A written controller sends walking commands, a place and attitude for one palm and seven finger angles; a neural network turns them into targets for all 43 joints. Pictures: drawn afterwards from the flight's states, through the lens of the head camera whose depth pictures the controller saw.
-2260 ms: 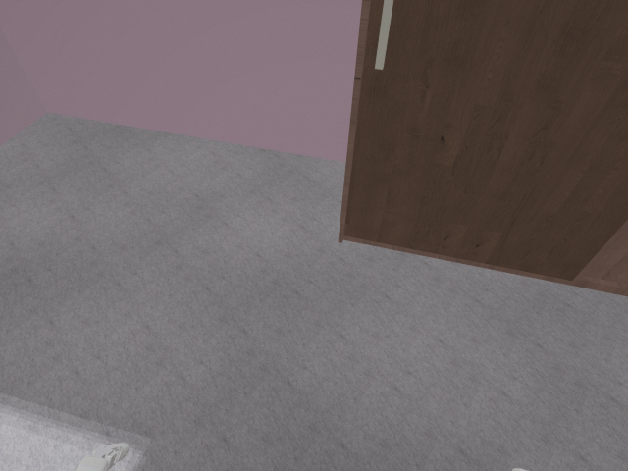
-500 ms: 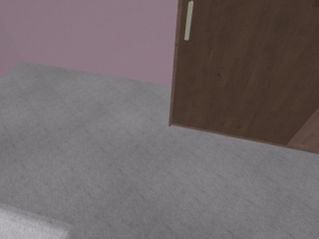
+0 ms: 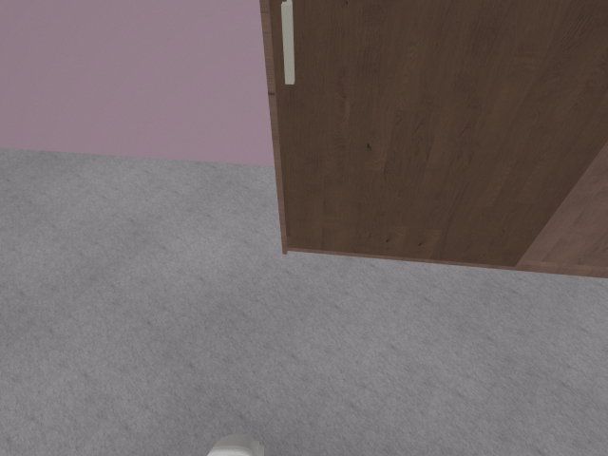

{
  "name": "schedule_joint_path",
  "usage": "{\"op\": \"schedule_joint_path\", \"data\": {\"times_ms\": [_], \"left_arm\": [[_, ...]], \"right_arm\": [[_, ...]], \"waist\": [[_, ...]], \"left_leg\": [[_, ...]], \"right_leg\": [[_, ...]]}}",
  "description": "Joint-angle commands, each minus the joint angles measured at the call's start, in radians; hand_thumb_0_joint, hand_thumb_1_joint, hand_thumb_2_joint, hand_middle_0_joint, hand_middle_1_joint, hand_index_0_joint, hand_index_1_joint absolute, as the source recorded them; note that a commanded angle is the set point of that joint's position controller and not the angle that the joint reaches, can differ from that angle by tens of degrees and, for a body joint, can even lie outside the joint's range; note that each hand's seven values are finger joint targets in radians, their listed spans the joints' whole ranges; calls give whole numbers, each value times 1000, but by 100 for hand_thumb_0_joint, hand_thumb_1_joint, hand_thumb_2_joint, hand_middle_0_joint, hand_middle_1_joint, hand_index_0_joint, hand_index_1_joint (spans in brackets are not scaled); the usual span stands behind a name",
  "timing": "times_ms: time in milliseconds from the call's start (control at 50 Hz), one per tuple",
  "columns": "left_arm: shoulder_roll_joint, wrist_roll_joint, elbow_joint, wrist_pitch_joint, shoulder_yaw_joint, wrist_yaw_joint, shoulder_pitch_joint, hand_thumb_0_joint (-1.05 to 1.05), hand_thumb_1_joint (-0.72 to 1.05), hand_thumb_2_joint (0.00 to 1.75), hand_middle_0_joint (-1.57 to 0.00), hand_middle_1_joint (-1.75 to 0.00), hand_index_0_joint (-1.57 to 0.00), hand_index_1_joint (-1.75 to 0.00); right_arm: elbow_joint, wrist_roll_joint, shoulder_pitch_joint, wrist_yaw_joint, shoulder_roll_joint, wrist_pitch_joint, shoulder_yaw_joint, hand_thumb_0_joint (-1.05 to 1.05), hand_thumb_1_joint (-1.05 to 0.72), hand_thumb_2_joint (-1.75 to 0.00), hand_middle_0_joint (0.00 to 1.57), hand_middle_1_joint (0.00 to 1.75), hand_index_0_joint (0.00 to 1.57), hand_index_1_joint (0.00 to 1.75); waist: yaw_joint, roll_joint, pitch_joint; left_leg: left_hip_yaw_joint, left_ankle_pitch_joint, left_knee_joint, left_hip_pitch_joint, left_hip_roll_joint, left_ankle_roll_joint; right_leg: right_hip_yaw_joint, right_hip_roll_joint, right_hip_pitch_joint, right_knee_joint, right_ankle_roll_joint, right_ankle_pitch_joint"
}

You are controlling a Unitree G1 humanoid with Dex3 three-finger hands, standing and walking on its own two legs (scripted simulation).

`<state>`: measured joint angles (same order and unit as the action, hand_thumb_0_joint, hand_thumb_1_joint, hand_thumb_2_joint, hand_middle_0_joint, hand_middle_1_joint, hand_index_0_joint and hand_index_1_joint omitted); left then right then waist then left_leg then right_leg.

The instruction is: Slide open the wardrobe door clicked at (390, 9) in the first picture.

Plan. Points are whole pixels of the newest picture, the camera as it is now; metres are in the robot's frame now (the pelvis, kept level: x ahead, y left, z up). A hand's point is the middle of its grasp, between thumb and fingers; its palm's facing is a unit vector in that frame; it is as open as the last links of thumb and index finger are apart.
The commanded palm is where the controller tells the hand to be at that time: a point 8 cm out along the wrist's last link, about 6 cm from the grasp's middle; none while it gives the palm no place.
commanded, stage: walk to a spot facing it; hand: left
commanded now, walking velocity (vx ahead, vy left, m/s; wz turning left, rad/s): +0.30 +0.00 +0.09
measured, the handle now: (289, 42) +0.96 +0.11 +0.11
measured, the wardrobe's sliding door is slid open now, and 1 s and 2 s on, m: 0.00 0.00 0.00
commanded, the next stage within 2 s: take the last steps up to it in 0.08 s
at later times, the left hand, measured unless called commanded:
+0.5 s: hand (180, 410) +0.22 +0.23 -0.18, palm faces +0.03 -0.99 -0.16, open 7.4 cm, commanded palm none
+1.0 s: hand (245, 282) +0.46 +0.16 -0.16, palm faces +0.00 -0.97 -0.22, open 7.1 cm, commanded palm none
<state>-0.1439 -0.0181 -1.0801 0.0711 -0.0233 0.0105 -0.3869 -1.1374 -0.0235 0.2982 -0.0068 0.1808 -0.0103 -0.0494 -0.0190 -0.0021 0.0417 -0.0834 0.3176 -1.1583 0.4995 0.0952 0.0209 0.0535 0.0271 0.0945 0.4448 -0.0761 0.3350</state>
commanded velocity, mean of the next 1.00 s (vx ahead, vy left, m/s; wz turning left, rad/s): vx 0.26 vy -0.03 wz -0.03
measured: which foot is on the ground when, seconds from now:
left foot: up 0.00-0.26, down 0.28-0.84, up 0.86-1.00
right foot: down 0.00-0.30, up 0.32-0.82, down 0.84-1.00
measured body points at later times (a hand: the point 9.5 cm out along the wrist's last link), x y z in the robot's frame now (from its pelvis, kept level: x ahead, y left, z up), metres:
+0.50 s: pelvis +0.21 +0.06 -0.01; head +0.22 +0.07 +0.44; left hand +0.21 +0.28 -0.17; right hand +0.26 -0.18 -0.15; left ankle +0.25 +0.12 -0.74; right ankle +0.19 -0.08 -0.66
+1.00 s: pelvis +0.38 -0.02 +0.00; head +0.39 -0.03 +0.45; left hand +0.46 +0.21 -0.14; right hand +0.31 -0.23 -0.17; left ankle +0.34 +0.11 -0.66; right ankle +0.37 -0.11 -0.74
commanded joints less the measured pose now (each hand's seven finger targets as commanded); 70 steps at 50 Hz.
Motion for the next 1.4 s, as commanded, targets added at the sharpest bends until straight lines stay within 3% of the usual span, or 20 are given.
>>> {"op": "schedule_joint_path", "data": {"times_ms": [0,140,200,240,260,280,340,440,700,780,800,840,860,920,1020,1180,1200,1240,1320,1380], "left_arm": [[-116,-2,-12,20,-23,14,-102,0,90,90,-20,-30,-20,-30],[-110,-5,-47,22,-24,32,-152,0,90,90,-20,-30,-20,-30],[-137,-4,-47,20,-30,37,-133,0,90,90,-20,-30,-20,-30],[-129,8,-36,18,-37,34,-134,0,90,90,-20,-30,-20,-30],[-68,25,-27,11,-29,24,-216,0,90,90,-20,-30,-20,-30],[-68,19,-4,11,-27,24,-185,0,90,90,-20,-30,-20,-30],[-56,-6,11,-15,-32,4,-62,0,90,90,-20,-30,-20,-30],[-2,-22,10,-62,-37,-12,-102,0,90,90,-20,-30,-20,-30],[-40,-14,108,-51,-38,-30,245,0,90,90,-20,-30,-20,-30],[-55,-14,66,-29,-43,-27,131,0,90,90,-20,-30,-20,-30],[-100,-16,30,-19,-53,-21,27,0,90,90,-20,-30,-20,-30],[-252,-5,-28,-7,-83,0,-195,0,90,90,-20,-30,-20,-30],[-230,-1,-31,-5,-81,7,-153,0,90,90,-20,-30,-20,-30],[-121,-2,9,-5,-57,16,9,0,90,90,-20,-30,-20,-30],[-92,-9,18,8,-31,16,56,0,90,90,-20,-30,-20,-30],[-117,-1,-14,-16,-33,23,40,0,90,90,-20,-30,-20,-30],[-90,4,-18,-23,-24,26,15,0,90,90,-20,-30,-20,-30],[-41,21,-29,-44,-7,35,-75,0,90,90,-20,-30,-20,-30],[-84,-2,-20,-90,-22,40,-11,0,90,90,-20,-30,-20,-30],[-89,-4,17,-114,-42,30,2,0,90,90,-20,-30,-20,-30]], "right_arm": [[106,3,-66,-10,33,-17,-8,0,-90,-90,20,30,20,30],[180,13,-235,-23,9,-38,5,0,-90,-90,20,30,20,30],[142,8,-105,-3,31,-48,-2,0,-90,-90,20,30,20,30],[67,-8,184,12,130,-52,-27,0,-90,-90,20,30,20,30],[53,-19,249,21,222,-54,-48,0,-90,-90,20,30,20,30],[56,4,234,24,238,-42,-44,0,-90,-90,20,30,20,30],[107,6,2,27,84,-52,-12,0,-90,-90,20,30,20,30],[109,1,-11,30,44,-78,-11,0,-90,-90,20,30,20,30],[39,-9,173,31,92,-60,-26,0,-90,-90,20,30,20,30],[28,-5,160,31,87,-52,-20,0,-90,-90,20,30,20,30],[29,5,154,26,67,-56,-15,0,-90,-90,20,30,20,30],[95,12,79,15,19,-61,3,0,-90,-90,20,30,20,30],[89,10,48,18,42,-57,-5,0,-90,-90,20,30,20,30],[83,3,21,13,-5,-36,-11,0,-90,-90,20,30,20,30],[80,1,51,-1,-47,-5,-7,0,-90,-90,20,30,20,30],[86,3,14,4,6,-32,9,0,-90,-90,20,30,20,30],[66,1,78,15,49,-40,5,0,-90,-90,20,30,20,30],[66,10,101,37,152,-34,-1,0,-90,-90,20,30,20,30],[91,13,-30,70,129,-4,-2,0,-90,-90,20,30,20,30],[115,10,-60,70,158,13,-26,0,-90,-90,20,30,20,30]], "waist": [[27,-101,87],[-11,-121,106],[56,-129,29],[162,-18,-170],[142,230,-298],[118,216,-305],[35,77,16],[-25,65,0],[77,102,70],[17,69,-11],[-33,-6,-80],[-103,-263,-162],[-96,-194,-144],[-20,-37,-13],[42,-119,42],[47,-84,-6],[61,25,-78],[39,281,-182],[31,234,-20],[30,132,-83]], "left_leg": [[5,-134,71,166,29,14],[-55,-203,413,100,-14,-22],[-88,-203,526,-162,-95,-64],[39,-424,601,-554,6,-114],[421,-575,658,-781,303,-245],[567,-463,809,-694,392,-312],[372,0,957,-276,287,-215],[116,-104,983,-141,178,-166],[98,-163,962,-416,215,-191],[23,-278,760,-383,158,-131],[-35,-311,592,-273,117,-96],[-90,272,100,132,-56,-30],[13,240,-9,148,-14,-41],[47,82,-7,121,50,-24],[-7,-27,211,6,33,9],[-37,-244,657,-259,-19,2],[9,-509,704,-399,24,-5],[235,-1122,715,-531,305,-163],[180,-1040,789,-356,288,-200],[146,-894,785,-389,287,-215]], "right_leg": [[-157,-235,14,-250,-77,-452],[-83,-222,-93,-209,-50,-750],[-55,-219,-86,-15,-26,-1033],[-9,-148,65,378,23,-709],[37,6,323,730,52,6],[-51,17,371,939,35,264],[-84,-120,457,941,50,33],[-41,-147,362,724,81,-73],[40,-134,433,221,88,-76],[100,-63,153,6,57,-132],[29,-114,-61,-21,21,-161],[-430,-469,-347,-134,-149,-351],[-383,-457,-284,-139,-169,-347],[-189,-381,-47,-194,-107,-346],[-17,-303,119,-226,-73,-451],[27,-234,64,-29,-7,-488],[47,-185,88,92,37,-430],[51,-89,178,260,113,187],[-41,-112,255,493,113,241],[-53,-86,325,625,116,184]]}}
